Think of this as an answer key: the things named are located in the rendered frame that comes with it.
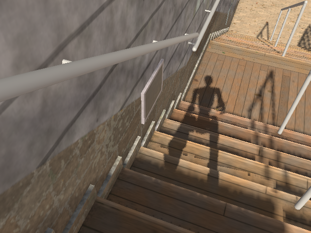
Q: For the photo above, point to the stairs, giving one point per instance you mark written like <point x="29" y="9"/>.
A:
<point x="208" y="171"/>
<point x="264" y="45"/>

